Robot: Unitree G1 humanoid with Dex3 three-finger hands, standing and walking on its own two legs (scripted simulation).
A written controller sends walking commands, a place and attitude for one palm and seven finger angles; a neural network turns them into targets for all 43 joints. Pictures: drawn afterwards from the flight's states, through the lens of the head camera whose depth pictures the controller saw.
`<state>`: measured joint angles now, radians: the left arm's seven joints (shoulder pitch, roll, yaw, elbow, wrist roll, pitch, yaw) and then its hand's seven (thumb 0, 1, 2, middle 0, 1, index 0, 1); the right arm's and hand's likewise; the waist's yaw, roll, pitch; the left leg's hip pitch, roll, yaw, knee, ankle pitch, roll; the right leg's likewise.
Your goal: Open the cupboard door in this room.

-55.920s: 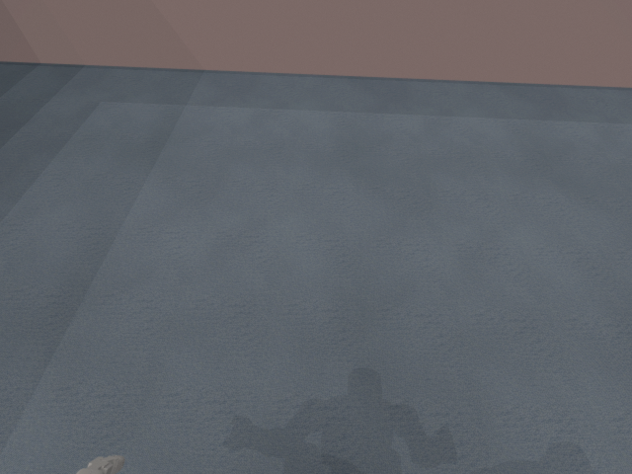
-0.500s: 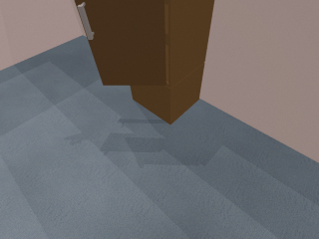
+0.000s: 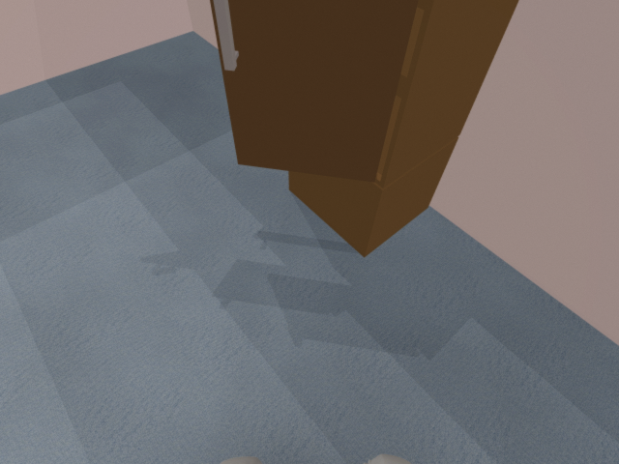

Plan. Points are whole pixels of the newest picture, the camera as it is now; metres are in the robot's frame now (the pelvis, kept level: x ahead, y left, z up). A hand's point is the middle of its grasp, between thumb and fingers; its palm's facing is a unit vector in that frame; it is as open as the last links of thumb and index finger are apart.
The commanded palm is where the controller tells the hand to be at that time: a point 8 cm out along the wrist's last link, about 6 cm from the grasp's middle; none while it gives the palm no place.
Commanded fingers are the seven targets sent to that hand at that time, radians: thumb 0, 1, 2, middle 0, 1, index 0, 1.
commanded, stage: take the last steps up to it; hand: left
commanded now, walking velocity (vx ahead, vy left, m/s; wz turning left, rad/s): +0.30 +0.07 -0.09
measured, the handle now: (228, 27) +0.89 +0.26 +0.08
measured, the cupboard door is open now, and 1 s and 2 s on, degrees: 40 40 40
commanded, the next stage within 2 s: come to a stop and stand still in 0.56 s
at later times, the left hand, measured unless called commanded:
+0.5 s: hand (214, 375) +0.25 +0.17 -0.14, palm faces +0.01 -0.97 -0.24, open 7.1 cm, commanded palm none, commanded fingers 0.00 0.90 0.90 -0.20 -0.30 -0.20 -0.30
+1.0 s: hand (182, 340) +0.31 +0.25 -0.18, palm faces -0.01 -0.99 -0.17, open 7.4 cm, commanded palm none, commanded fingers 0.00 0.90 0.90 -0.20 -0.30 -0.20 -0.30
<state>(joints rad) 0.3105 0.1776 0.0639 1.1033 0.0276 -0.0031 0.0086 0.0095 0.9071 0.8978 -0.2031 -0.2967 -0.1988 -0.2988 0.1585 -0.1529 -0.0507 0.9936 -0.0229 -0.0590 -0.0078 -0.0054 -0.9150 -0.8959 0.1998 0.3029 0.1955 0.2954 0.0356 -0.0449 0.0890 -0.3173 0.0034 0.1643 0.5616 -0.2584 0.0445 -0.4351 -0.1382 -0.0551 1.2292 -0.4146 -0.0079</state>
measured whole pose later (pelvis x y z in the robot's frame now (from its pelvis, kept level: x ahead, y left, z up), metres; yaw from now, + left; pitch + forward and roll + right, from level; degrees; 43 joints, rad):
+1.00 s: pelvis +0.28 +0.07 +0.01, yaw -5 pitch +1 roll -2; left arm 0.24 0.20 0.07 1.04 0.03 0.07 0.02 0.00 0.91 0.90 -0.20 -0.30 -0.20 -0.30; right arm 0.08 -0.12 -0.03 1.01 -0.01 0.00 -0.05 -0.01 -0.92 -0.90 0.20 0.30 0.20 0.30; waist 0.03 -0.04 0.08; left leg -0.35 0.06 0.15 0.49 -0.16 0.07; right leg -0.48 -0.02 0.00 1.16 -0.44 0.05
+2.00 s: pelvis +0.24 +0.01 +0.01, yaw -5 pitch -1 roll +0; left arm 0.31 0.14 -0.01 1.09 0.02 -0.02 0.04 0.00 0.91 0.90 -0.20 -0.30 -0.20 -0.30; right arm 0.29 -0.17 0.00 1.07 -0.01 -0.02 -0.02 0.02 -0.93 -0.90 0.20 0.30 0.19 0.30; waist 0.00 0.03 0.02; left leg -0.24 0.01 0.05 0.53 -0.28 0.01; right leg -0.18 -0.03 -0.05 0.53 -0.33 0.01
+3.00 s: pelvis +0.32 +0.04 +0.01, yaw -4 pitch +0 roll +1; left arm 0.27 0.15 0.03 1.00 0.03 -0.03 0.03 0.00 0.90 0.90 -0.20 -0.30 -0.20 -0.30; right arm 0.28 -0.17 -0.03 1.05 -0.02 0.04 0.01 0.00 -0.91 -0.90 0.20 0.30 0.19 0.30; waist 0.02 0.01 0.04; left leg -0.45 0.01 0.06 1.04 -0.43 -0.01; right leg -0.23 -0.09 -0.14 0.56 -0.33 -0.01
